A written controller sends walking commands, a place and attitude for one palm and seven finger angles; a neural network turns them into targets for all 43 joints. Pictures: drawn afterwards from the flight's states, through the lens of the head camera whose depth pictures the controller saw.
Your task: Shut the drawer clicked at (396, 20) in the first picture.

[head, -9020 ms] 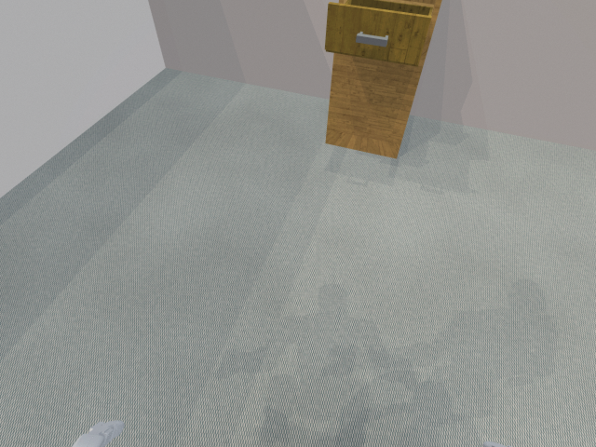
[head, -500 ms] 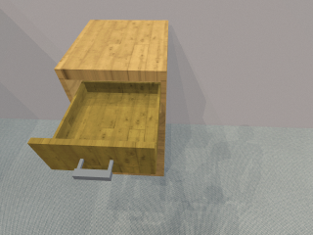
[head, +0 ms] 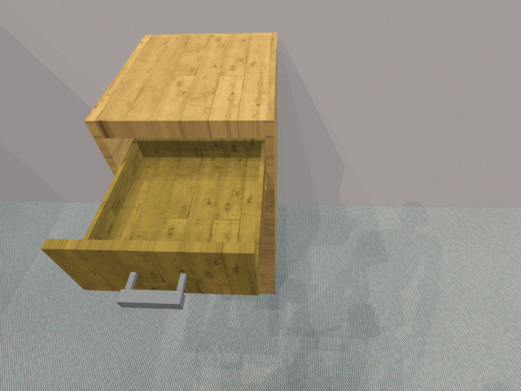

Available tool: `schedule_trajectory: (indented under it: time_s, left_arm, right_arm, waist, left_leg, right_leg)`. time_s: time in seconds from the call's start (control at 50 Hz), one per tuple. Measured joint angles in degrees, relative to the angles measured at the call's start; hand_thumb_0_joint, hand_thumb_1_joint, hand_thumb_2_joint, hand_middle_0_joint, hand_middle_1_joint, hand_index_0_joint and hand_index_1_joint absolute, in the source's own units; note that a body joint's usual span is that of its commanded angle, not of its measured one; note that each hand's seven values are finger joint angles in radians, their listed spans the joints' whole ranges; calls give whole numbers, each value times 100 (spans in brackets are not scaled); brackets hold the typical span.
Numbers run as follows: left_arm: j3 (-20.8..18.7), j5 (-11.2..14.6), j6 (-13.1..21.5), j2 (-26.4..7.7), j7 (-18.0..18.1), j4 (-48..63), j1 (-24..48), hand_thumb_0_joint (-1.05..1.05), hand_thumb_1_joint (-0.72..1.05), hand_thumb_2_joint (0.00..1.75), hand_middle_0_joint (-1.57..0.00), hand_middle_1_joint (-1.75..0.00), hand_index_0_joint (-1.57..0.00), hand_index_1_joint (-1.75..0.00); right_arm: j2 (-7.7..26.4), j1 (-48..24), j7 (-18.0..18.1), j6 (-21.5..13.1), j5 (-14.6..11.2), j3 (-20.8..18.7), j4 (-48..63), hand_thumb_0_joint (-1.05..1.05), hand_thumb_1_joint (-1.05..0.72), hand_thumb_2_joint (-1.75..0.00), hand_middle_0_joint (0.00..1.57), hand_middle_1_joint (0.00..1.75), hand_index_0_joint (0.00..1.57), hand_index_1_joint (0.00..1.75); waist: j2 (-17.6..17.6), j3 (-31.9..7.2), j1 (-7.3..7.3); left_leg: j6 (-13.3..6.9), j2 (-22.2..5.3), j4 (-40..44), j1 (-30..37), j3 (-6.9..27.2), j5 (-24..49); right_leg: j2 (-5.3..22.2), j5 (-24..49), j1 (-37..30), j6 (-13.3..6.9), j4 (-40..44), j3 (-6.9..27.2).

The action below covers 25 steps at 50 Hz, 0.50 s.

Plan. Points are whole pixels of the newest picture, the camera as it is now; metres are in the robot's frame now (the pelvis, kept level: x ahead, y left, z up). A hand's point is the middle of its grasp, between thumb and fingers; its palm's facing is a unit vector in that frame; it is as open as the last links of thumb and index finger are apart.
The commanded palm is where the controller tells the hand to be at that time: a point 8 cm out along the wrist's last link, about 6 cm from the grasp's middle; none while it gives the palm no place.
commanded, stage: look again from close up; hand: left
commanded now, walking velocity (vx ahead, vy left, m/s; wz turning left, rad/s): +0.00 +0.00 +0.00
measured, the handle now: (154, 288) +0.29 +0.21 -0.05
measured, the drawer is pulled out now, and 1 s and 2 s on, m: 0.29 0.25 0.25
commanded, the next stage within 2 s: raise the hand and make a fist in 0.32 s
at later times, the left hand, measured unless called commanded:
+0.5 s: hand out of the picture +0.07 +0.19 -0.13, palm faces +0.17 -0.95 -0.25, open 7.2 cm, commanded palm +0.09 +0.22 -0.06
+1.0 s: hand (154, 389) +0.14 +0.16 -0.03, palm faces -0.02 -1.00 -0.03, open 5.1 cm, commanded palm +0.10 +0.22 -0.02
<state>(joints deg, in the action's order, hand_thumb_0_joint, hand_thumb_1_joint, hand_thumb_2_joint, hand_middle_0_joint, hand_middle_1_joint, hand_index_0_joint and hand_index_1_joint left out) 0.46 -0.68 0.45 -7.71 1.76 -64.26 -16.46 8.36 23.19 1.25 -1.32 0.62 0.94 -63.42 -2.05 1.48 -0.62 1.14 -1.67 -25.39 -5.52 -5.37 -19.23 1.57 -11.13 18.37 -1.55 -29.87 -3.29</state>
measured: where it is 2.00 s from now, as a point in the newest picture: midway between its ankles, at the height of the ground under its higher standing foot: outside the picture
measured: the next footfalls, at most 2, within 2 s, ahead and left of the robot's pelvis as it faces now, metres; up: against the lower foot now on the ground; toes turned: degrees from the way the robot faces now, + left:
none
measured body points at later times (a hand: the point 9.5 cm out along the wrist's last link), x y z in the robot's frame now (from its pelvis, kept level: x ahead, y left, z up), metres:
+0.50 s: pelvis +0.00 +0.00 +0.00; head +0.02 -0.02 +0.45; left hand +0.06 +0.24 -0.11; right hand +0.01 -0.22 -0.16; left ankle -0.06 +0.13 -0.74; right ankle +0.05 -0.10 -0.74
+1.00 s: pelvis -0.04 +0.01 -0.08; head +0.03 +0.02 +0.37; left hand +0.13 +0.22 -0.02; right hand +0.23 -0.17 -0.12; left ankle -0.06 +0.13 -0.74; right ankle +0.05 -0.10 -0.74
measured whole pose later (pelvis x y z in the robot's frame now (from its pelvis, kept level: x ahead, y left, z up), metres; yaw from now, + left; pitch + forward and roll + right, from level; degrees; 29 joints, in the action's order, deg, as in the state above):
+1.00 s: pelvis -0.04 +0.01 -0.08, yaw +5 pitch +12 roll -1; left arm 0.7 9.3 28.1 -10.0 -14.6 5.1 -27.7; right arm 12.2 7.2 -0.5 -17.0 -1.5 0.5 -26.8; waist -0.1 -4.9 2.7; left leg 0.2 -1.1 -65.1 -43.3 0.3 -33.9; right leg 5.1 -21.9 50.7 -1.1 -60.8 -7.0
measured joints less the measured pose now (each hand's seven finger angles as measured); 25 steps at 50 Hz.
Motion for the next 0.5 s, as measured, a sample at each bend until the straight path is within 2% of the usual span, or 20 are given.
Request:
schedule_trajectory:
  time_s: [0.44,0.46,0.48,0.5]
  left_arm:
    - [-27,-19,20,-47,51,18,153,1,92,90,-21,-30,-20,-30]
    - [-93,229,-266,-68,69,835,-97,1,93,90,-21,-30,-20,-30]
    - [-151,399,-318,-105,112,1847,-410,2,94,90,-21,-30,-20,-30]
    - [-143,525,-178,-133,224,2703,-637,2,94,90,-21,-31,-21,-30]
  right_arm:
    - [-40,-448,8,-13,-25,3,12,1,-90,-90,19,29,20,30]
    - [-23,-389,29,-72,-111,22,222,1,-90,-90,19,29,20,30]
    - [4,-290,114,-312,-171,38,455,1,-90,-90,20,29,20,30]
    - [68,-212,218,-612,-196,19,607,1,-91,-90,20,29,21,30]
  waist:
    - [-21,83,47]
    - [-3,125,53]
    - [28,146,91]
    - [20,104,119]
  left_leg:
    - [28,-64,44,87,1,16]
    - [28,-74,-59,25,4,-25]
    - [26,-57,-80,17,-2,-42]
    - [26,-39,-107,-19,19,-46]
  right_leg:
    - [-61,25,-123,-12,106,-26]
    - [-61,21,-80,-10,55,-31]
    - [-44,3,-52,-15,-3,-21]
    - [-19,-16,-24,-17,-40,-35]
